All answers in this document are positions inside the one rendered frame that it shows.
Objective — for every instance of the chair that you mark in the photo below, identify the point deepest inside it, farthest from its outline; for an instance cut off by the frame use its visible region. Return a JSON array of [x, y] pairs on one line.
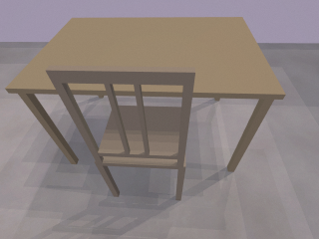
[[135, 136]]

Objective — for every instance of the table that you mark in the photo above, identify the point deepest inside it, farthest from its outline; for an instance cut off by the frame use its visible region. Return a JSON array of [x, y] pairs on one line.
[[227, 59]]

